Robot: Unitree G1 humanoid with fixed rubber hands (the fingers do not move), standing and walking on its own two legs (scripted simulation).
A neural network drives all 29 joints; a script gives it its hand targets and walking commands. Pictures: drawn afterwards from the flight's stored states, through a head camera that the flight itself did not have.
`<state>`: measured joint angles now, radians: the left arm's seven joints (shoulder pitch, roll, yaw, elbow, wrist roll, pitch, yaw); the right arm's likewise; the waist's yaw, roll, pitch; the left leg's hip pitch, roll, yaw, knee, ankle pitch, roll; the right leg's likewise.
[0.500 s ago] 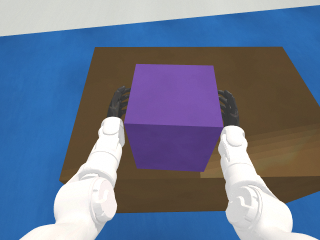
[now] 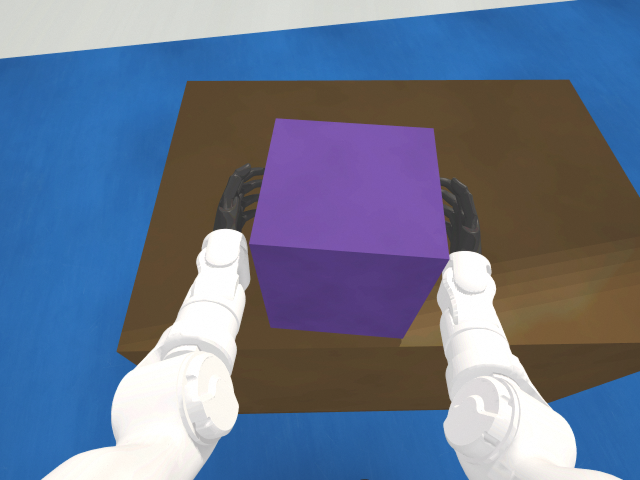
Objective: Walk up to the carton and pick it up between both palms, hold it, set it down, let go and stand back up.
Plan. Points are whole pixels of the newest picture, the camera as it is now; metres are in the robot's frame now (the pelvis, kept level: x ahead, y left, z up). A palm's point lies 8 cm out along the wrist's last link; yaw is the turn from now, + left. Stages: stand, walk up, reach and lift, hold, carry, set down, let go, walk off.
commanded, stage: set down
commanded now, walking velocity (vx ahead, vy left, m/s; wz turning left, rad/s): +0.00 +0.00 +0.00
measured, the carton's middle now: (344, 237) +0.44 -0.03 -0.02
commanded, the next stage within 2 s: none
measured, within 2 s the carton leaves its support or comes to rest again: neither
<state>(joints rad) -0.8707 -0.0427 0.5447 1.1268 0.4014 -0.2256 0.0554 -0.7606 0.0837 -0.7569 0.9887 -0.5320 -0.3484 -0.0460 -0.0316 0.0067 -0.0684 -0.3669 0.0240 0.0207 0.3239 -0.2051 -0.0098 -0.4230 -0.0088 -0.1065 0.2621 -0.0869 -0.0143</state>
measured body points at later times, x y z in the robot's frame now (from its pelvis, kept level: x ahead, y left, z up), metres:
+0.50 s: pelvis +0.00 +0.00 +0.00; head +0.09 +0.01 +0.44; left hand +0.44 +0.12 +0.03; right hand +0.41 -0.18 +0.03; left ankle -0.05 +0.12 -0.75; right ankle +0.01 -0.11 -0.75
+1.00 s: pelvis +0.00 +0.00 +0.00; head +0.10 +0.01 +0.44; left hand +0.44 +0.12 +0.03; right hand +0.41 -0.18 +0.03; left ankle -0.05 +0.12 -0.75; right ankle +0.01 -0.11 -0.75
